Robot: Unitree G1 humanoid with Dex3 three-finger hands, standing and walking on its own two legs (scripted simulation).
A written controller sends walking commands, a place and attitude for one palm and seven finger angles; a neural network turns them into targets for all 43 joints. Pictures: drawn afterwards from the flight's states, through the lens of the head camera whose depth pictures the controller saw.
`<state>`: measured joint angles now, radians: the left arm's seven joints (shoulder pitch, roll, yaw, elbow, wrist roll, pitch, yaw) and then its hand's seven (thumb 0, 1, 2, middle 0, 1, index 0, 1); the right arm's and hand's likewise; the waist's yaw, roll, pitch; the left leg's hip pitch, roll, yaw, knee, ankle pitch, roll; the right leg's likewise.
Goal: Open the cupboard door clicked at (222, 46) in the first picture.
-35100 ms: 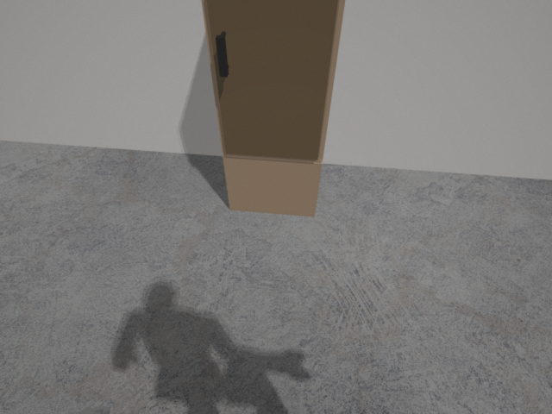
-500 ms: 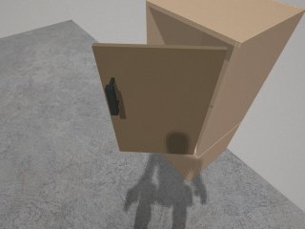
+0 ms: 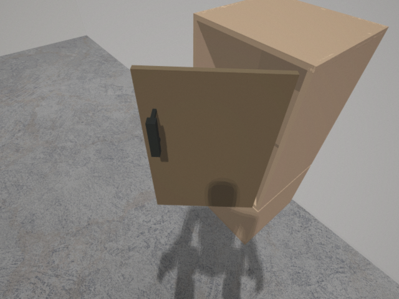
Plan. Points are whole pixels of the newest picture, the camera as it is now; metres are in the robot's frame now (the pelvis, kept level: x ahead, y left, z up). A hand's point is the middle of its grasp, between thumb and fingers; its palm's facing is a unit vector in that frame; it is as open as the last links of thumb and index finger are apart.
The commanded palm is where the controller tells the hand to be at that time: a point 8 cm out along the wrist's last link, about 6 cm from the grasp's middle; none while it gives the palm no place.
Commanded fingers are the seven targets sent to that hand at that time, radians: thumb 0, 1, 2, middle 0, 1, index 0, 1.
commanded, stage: come to a stop and stand still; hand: left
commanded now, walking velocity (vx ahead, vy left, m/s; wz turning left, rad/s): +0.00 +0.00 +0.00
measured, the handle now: (155, 132) +0.51 +0.15 +0.03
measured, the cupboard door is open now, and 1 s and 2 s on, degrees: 48 48 48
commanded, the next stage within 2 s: look again from close up in 0.24 s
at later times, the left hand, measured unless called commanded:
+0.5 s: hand out of the picture -0.02 +0.17 -0.18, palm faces +0.03 -0.99 -0.16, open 7.4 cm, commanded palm none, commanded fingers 0.00 0.90 0.90 -0.20 -0.30 -0.20 -0.30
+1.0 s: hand out of the picture +0.02 +0.19 -0.16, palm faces +0.10 -0.97 -0.20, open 7.3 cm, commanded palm +0.11 +0.23 -0.06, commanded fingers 0.00 0.81 0.86 -0.21 -0.36 -0.21 -0.36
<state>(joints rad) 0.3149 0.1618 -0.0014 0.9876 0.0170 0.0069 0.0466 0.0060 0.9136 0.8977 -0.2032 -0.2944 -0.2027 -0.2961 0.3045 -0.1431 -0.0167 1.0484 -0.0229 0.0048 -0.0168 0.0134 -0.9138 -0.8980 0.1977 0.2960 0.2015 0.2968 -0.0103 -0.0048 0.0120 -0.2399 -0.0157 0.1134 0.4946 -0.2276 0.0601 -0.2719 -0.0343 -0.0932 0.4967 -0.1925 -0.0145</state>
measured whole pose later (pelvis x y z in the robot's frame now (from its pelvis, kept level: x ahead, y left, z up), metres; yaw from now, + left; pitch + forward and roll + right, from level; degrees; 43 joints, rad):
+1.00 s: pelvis +0.01 +0.02 +0.00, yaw +0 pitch -2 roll +0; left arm 0.46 0.14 -0.01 0.75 -0.03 0.12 0.09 0.03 0.94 0.90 -0.21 -0.30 -0.21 -0.30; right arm 0.35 -0.13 0.02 1.04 0.01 -0.05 -0.04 0.02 -0.92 -0.90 0.20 0.30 0.20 0.30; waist 0.00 -0.02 0.03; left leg -0.20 -0.04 0.13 0.46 -0.23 0.08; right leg -0.25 -0.05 -0.07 0.49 -0.21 0.01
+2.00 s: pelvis +0.04 -0.01 -0.05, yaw +4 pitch +12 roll -2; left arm 0.32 0.32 0.32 0.11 -0.38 -0.38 -0.43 0.00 -0.13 0.45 -0.28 -0.96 -0.28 -0.96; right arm 0.28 -0.30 -0.03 0.58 0.05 -0.24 -0.07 0.02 -0.90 -0.90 0.20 0.30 0.20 0.30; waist -0.01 0.02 -0.10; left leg -0.71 -0.01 0.02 0.97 -0.48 0.05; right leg -0.69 0.02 -0.10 0.92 -0.44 -0.05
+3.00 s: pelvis +0.03 +0.02 -0.03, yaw +5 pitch +8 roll -2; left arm -0.04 0.44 0.42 0.39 -0.36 -0.22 -0.52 -0.01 -0.50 0.30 -0.30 -1.20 -0.30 -1.20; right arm 0.29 -0.28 0.04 0.57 0.05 -0.21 -0.09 0.02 -0.90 -0.90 0.20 0.30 0.20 0.30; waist -0.01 0.02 -0.07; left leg -0.56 -0.03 0.03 0.82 -0.40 0.08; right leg -0.53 0.01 -0.09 0.75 -0.36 -0.02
